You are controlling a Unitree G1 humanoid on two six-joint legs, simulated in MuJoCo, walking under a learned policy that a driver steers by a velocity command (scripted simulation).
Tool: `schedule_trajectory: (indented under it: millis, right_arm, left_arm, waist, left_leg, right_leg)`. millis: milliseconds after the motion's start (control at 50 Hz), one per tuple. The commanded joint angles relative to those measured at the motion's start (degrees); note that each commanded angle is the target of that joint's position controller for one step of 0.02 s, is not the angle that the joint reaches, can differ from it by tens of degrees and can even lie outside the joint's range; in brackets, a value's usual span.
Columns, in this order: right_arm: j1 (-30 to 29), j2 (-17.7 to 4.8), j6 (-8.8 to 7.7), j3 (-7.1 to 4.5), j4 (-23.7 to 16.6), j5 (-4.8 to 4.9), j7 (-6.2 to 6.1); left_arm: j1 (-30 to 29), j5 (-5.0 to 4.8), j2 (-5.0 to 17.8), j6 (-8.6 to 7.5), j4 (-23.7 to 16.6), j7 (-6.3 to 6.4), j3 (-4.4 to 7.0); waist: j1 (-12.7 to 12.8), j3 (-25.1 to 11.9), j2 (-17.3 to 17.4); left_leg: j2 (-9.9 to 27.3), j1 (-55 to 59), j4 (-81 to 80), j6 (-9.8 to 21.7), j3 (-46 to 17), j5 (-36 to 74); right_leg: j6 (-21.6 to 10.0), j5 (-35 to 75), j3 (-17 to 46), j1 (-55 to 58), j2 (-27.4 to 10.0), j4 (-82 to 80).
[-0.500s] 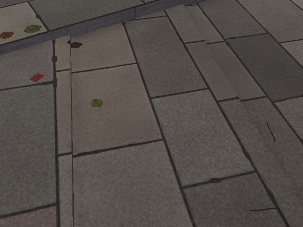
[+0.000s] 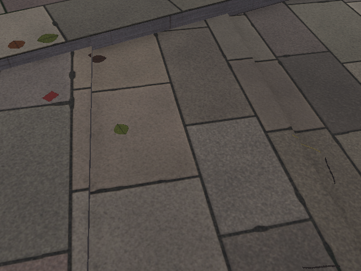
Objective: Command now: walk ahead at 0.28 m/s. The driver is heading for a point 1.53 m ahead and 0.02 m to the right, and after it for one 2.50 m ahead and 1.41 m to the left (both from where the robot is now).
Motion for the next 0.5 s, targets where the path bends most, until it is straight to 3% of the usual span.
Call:
schedule_trajectory:
  millis: [20, 60, 100, 120, 140, 160, 180, 200, 220, 260, 320, 420, 500]
  right_arm:
    - [-8.2, -3.5, -2.32, -0.83, -7.0, 0.00, 0.91]
    - [-5.9, -3.1, -3.09, -1.16, -7.1, 0.79, 1.42]
    - [4.0, -1.9, -3.54, -1.69, -3.6, 1.18, 1.44]
    - [10.2, -3.0, -3.75, -2.37, -1.7, 1.14, 1.13]
    - [18.1, -7.2, -4.28, -3.55, -0.4, 0.24, 0.45]
    - [24.6, -13.2, -3.55, -4.94, 1.4, 0.47, 0.49]
    - [19.2, -10.3, -2.66, -4.06, 0.3, 0.35, 0.14]
    - [13.0, -9.2, -2.79, -3.56, -2.2, 0.55, 0.30]
    - [9.1, -8.7, -3.21, -3.22, -3.6, 0.68, 0.41]
    - [7.4, -6.0, -4.19, -2.06, -3.8, 0.99, 0.16]
    - [12.3, -5.3, -4.96, -1.24, -1.8, 1.08, 0.00]
    - [15.0, -5.9, -5.29, -0.36, -1.5, 1.06, -0.25]
    - [15.6, -7.3, -5.63, -0.53, -1.0, 1.06, -0.58]
  left_arm:
    - [6.6, 0.61, 7.8, -0.72, -0.1, 0.09, 1.86]
    - [3.7, 0.08, 7.7, -1.37, -1.0, -0.05, 1.92]
    - [-0.5, -0.60, 7.9, -1.93, -2.2, -0.11, 2.13]
    - [-1.0, -0.36, 6.7, -2.49, -2.7, -0.20, 1.82]
    - [-3.1, -0.10, 3.5, -3.31, -4.2, -0.69, 0.91]
    - [-2.1, 0.18, 2.1, -3.61, -6.2, -1.53, 0.86]
    - [-4.8, 2.05, 5.8, -3.22, -6.5, -2.18, 1.62]
    - [-6.4, 2.07, 4.3, -3.33, -7.0, -2.86, 1.32]
    - [-6.4, 1.49, 3.0, -3.59, -6.7, -3.28, 0.99]
    - [-5.4, 1.68, 3.2, -3.20, -6.0, -3.85, 1.30]
    - [-8.7, 1.17, 3.8, -1.95, -7.3, -4.05, 1.47]
    - [-23.6, 0.31, 2.5, -1.55, -13.1, -4.24, 0.30]
    - [-28.4, -0.15, 3.8, -1.85, -15.6, -4.14, 0.11]
  waist:
    - [2.4, 14.6, -5.8]
    - [0.0, 12.1, -5.1]
    - [-5.1, 9.9, -3.0]
    - [-7.4, 7.9, -0.8]
    - [-10.9, 5.6, 9.0]
    - [-11.2, 3.6, 19.4]
    - [-7.8, 8.8, 9.2]
    - [-5.3, 10.8, 4.2]
    - [-3.3, 10.4, 2.2]
    - [-1.0, 8.2, 1.9]
    - [-1.0, 7.1, 4.2]
    - [-3.2, 8.6, 5.5]
    - [-3.4, 8.9, 6.6]
  left_leg:
    - [2.6, -17.5, 4.5, 0.8, -0.3, -1.9]
    - [1.5, -9.0, -0.5, 1.2, 0.9, 1.4]
    - [-1.7, 10.0, -8.9, 1.1, 3.8, 7.5]
    - [-1.1, 19.6, -10.6, 1.0, 1.7, 6.2]
    - [10.2, 26.6, -19.7, 3.0, -14.7, -5.0]
    - [22.3, 29.3, -29.9, 9.4, -40.2, -21.0]
    - [22.9, 22.6, -30.4, 10.4, -40.6, -25.5]
    - [21.0, 17.6, -30.1, 9.7, -35.5, -21.6]
    - [18.6, 14.5, -30.8, 8.6, -29.4, -13.2]
    - [14.5, 12.0, -30.9, 6.7, -20.1, 1.2]
    - [11.9, 13.8, -29.2, 6.0, -12.0, 19.9]
    - [10.3, 12.7, -28.9, 6.2, -6.5, 35.4]
    - [12.1, 15.0, -28.1, 6.7, -5.5, 40.8]
  right_leg:
    - [-11.1, -20.2, 25.1, -2.9, -19.9, -18.9]
    - [-9.3, -13.2, 19.5, -6.2, -17.3, -17.3]
    - [-6.6, -9.9, 12.7, -16.4, -12.7, -11.5]
    - [-5.3, -7.5, 9.3, -22.0, -10.2, -5.5]
    - [-2.9, -3.8, 1.7, -28.2, -4.5, 12.1]
    - [-1.6, -11.5, -3.5, -38.4, 1.5, 27.8]
    - [-2.1, -9.8, -0.1, -40.8, -2.8, 37.2]
    - [-2.3, -3.5, 1.0, -41.0, -5.0, 39.9]
    - [-1.8, 1.7, 1.4, -38.5, -6.6, 39.0]
    - [-0.2, 7.3, 0.8, -33.8, -7.8, 35.7]
    - [1.2, 11.2, -2.0, -35.1, -7.0, 33.4]
    - [1.7, 17.0, -5.5, -33.4, -5.0, 17.8]
    - [-0.5, 17.9, -6.6, -27.3, -3.4, 9.1]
